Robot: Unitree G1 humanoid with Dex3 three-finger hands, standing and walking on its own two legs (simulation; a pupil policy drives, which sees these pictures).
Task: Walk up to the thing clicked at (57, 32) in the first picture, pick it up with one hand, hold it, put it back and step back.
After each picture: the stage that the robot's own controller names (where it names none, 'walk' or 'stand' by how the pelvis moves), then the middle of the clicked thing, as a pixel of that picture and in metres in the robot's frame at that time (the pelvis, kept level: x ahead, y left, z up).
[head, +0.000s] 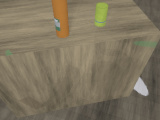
stand; (60, 13) +0.71 +0.12 +0.07
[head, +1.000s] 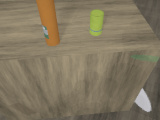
walk; (49, 20) +0.63 +0.19 +0.09
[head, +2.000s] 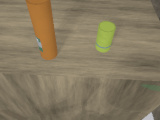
stand; (44, 30) +0.49 +0.16 +0.11
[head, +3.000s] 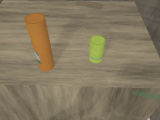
stand; (41, 45) +0.50 +0.19 +0.07
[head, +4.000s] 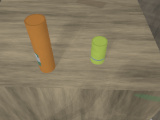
stand; (42, 47) +0.48 +0.18 +0.07
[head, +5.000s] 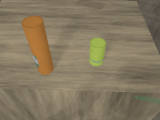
stand; (40, 48) +0.48 +0.18 +0.07
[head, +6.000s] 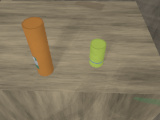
stand; (40, 50) +0.47 +0.18 +0.07
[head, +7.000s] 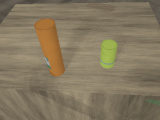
rise first; (51, 50) +0.47 +0.16 +0.07
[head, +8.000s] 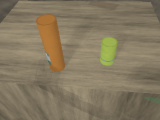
go down; (52, 46) +0.49 +0.17 +0.07
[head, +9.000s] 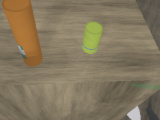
go down; (26, 37) +0.47 +0.15 +0.09
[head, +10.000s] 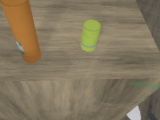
approach; (25, 33) +0.49 +0.16 +0.10
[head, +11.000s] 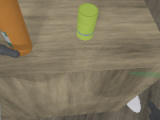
close in; (10, 21) +0.48 +0.17 +0.14
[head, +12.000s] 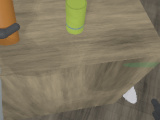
lift; out of the picture +0.56 +0.17 +0.14
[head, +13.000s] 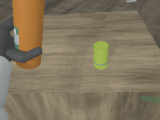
lift; (28, 21) +0.35 +0.14 +0.32
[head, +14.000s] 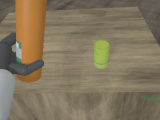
hold; (30, 35) +0.35 +0.15 +0.26
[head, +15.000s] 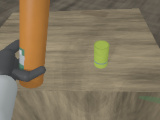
hold; (33, 43) +0.34 +0.15 +0.24
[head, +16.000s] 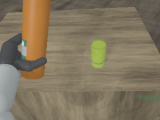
crouch; (35, 35) +0.38 +0.14 +0.24
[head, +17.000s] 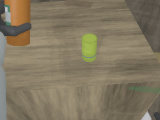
crouch; (17, 2) +0.49 +0.16 +0.27
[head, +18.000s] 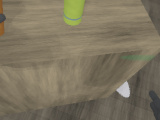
lower; out of the picture +0.57 +0.18 +0.15
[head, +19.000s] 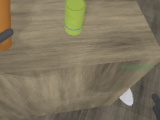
lower; out of the picture +0.53 +0.18 +0.14
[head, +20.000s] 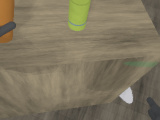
lower; out of the picture +0.55 +0.17 +0.15
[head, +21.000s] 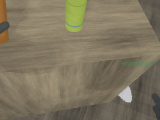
lower; out of the picture +0.55 +0.18 +0.15
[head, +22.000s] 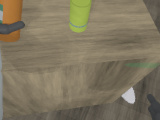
open; out of the picture +0.55 +0.15 +0.15
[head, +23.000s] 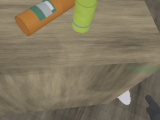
rise; (52, 8) +0.59 +0.04 +0.05
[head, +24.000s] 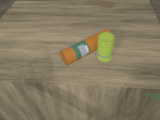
sink last; (87, 46) +0.57 +0.03 +0.02
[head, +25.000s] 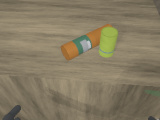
stand; (88, 41) +0.56 +0.01 +0.02
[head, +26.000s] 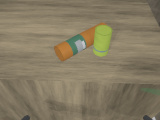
stand; (83, 40) +0.55 +0.02 +0.03
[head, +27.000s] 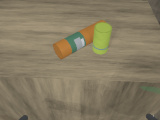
stand; (82, 38) +0.56 +0.02 +0.04
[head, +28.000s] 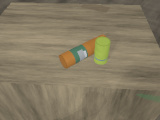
stand; (84, 50) +0.57 +0.01 -0.01
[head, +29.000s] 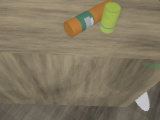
walk; (90, 17) +0.64 -0.04 -0.01
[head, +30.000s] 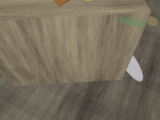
walk; out of the picture +0.91 +0.06 +0.01
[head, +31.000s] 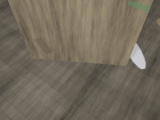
stand; out of the picture +1.20 -0.03 +0.01
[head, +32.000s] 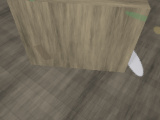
stand; out of the picture +1.19 -0.06 -0.02
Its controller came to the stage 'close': yes
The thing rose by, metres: 0.21
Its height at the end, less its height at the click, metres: -0.09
